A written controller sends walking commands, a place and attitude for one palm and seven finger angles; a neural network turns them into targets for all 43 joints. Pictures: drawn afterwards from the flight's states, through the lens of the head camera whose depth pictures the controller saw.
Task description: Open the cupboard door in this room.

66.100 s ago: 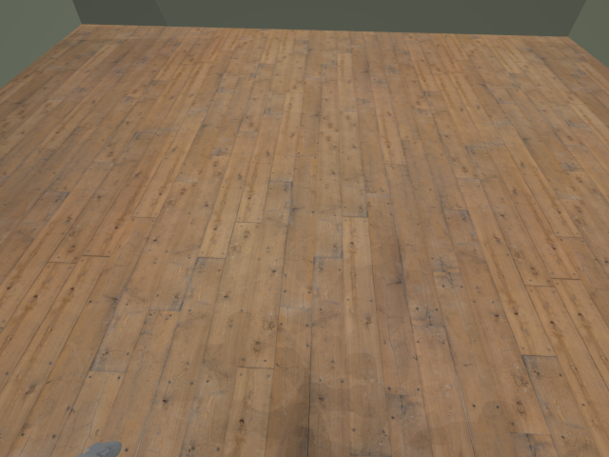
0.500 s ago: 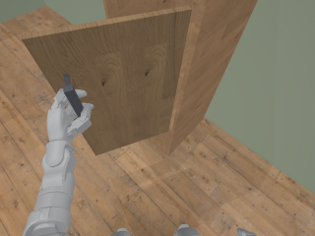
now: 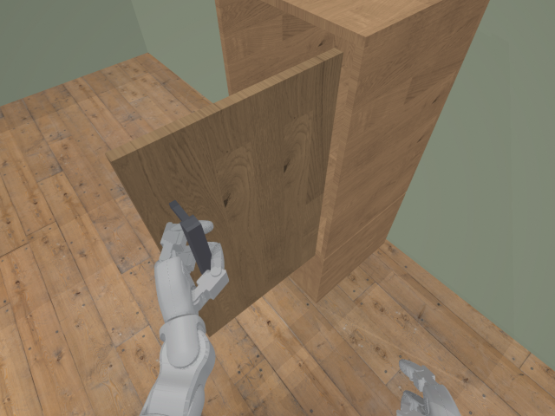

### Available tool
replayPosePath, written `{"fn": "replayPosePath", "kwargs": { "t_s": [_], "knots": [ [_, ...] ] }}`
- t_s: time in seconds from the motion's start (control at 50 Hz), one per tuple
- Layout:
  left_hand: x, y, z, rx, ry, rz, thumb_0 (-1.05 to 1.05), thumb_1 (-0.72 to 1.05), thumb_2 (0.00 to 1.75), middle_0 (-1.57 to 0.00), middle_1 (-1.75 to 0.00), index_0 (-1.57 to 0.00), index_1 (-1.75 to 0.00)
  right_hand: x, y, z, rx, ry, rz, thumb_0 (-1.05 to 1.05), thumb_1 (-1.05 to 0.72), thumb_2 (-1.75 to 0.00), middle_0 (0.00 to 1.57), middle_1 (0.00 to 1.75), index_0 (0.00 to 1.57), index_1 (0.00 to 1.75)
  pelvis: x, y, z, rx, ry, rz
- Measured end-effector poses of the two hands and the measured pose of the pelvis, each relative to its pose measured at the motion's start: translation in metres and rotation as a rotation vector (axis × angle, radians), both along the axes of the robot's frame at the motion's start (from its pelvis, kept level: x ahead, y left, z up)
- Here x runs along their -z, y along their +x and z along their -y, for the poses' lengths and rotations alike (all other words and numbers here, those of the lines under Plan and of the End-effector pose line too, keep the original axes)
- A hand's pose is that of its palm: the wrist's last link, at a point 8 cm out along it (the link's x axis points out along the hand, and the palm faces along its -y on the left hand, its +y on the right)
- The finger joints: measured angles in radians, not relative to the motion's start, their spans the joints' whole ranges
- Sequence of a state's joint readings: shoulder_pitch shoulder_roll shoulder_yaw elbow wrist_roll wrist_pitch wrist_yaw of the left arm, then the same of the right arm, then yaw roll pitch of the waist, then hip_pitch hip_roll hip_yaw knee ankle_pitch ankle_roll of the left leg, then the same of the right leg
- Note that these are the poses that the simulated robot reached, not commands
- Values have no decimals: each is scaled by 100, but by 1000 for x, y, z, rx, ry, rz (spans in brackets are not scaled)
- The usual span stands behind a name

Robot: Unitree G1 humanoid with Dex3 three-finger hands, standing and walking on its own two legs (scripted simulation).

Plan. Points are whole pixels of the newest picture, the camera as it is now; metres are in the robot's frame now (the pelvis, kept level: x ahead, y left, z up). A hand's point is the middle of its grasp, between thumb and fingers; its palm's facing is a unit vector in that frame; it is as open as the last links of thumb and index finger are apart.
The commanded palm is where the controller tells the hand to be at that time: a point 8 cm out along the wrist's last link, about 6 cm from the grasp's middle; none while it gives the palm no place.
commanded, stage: open thumb and fingers to let go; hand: left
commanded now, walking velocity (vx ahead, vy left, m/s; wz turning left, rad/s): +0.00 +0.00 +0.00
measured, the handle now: (193, 242) +0.35 +0.14 +0.06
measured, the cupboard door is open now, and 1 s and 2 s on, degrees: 89 91 93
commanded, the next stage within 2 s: slide the hand sideways off the handle in 0.88 s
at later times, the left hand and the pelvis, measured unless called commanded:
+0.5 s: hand (229, 274) +0.30 +0.08 +0.05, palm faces +0.32 -0.95 +0.00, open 11.1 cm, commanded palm +0.26 +0.13 +0.05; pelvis -0.02 +0.00 +0.00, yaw +1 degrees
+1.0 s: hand (227, 274) +0.30 +0.08 +0.05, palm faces +0.28 -0.96 +0.00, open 14.8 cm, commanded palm +0.27 +0.13 +0.05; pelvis -0.03 +0.02 -0.01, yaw +0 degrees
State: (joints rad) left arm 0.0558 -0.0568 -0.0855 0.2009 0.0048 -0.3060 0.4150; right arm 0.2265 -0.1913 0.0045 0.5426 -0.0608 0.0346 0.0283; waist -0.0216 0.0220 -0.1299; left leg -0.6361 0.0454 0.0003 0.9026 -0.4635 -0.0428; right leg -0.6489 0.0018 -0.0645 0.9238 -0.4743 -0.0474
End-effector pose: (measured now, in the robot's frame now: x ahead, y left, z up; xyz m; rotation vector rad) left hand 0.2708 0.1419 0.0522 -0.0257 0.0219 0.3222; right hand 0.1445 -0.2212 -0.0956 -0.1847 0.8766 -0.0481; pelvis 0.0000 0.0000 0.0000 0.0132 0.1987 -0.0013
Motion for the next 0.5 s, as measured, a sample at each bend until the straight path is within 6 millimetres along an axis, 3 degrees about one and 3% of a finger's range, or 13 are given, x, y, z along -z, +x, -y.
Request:
{"fn": "replayPosePath", "kwargs": {
  "t_s": [0.12,0.24,0.34,0.5],
  "knots": [
    [1,-9,21,-16,27,12,2,72,77,-33,-133,-34,-133,10,-14,15,-3,-27,-39,1,-91,-90,20,30,20,30,3,-4,5,-13,6,-5],
    [2,-5,17,-21,52,13,1,63,77,-36,-132,-35,-133,16,-20,18,11,-29,-58,1,-91,-90,20,30,20,30,4,-10,9,-16,11,-2],
    [1,-5,16,-11,38,9,1,43,69,-36,-130,-36,-130,14,-19,13,6,-17,-34,1,-91,-90,20,30,20,30,3,-15,8,-18,10,5],
    [1,-5,16,-4,31,24,1,-6,49,-34,-125,-33,-125,9,-15,2,-12,-9,5,1,-91,-90,20,30,20,30,4,-21,2,-16,5,10]
  ]
}}
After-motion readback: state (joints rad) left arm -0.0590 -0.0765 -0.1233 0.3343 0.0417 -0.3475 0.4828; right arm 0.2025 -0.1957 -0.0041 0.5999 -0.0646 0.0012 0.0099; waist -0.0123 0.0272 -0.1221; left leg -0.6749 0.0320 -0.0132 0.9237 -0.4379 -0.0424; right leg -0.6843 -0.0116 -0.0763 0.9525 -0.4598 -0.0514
